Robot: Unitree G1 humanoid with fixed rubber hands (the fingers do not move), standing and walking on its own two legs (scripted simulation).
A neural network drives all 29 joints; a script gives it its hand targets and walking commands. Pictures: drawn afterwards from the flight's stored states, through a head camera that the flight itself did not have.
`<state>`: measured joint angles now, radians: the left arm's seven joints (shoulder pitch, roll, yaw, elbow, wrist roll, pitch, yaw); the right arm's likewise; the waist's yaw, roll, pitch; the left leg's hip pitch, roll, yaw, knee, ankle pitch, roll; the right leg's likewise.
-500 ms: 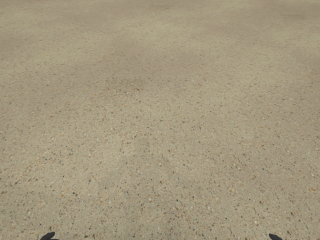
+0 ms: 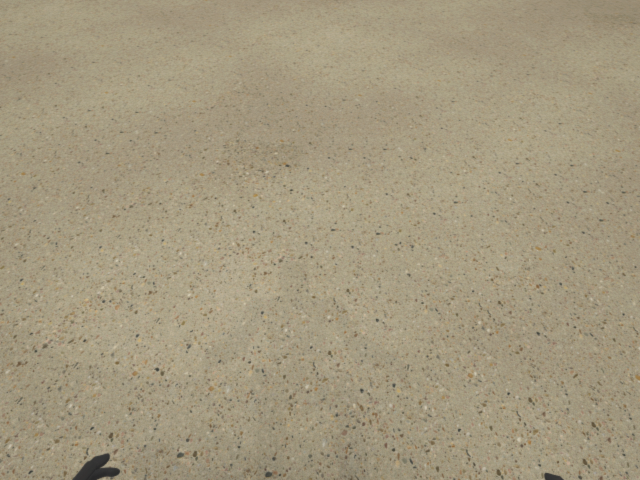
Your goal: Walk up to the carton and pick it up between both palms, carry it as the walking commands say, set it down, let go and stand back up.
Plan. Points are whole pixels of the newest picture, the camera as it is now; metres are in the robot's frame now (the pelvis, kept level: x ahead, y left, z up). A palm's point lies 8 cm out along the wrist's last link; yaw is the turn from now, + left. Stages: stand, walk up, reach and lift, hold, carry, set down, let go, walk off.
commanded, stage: walk up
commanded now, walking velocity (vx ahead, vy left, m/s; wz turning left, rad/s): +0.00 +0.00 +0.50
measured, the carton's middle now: out of the picture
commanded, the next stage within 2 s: none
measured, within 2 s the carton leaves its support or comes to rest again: neither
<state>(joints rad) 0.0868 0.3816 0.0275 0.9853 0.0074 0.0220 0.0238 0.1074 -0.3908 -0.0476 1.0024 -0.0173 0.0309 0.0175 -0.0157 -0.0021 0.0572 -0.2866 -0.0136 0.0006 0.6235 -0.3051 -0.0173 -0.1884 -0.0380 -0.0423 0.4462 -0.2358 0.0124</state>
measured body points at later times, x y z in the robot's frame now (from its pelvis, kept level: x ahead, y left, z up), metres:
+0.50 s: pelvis -0.01 +0.05 +0.00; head +0.02 +0.07 +0.45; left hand +0.05 +0.35 -0.13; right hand +0.14 -0.21 -0.12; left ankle +0.01 +0.14 -0.74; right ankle +0.03 -0.10 -0.69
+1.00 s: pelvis -0.02 +0.04 -0.01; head +0.02 +0.06 +0.43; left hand -0.12 +0.31 -0.15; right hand +0.24 -0.12 -0.13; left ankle -0.09 +0.13 -0.75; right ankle +0.02 -0.09 -0.74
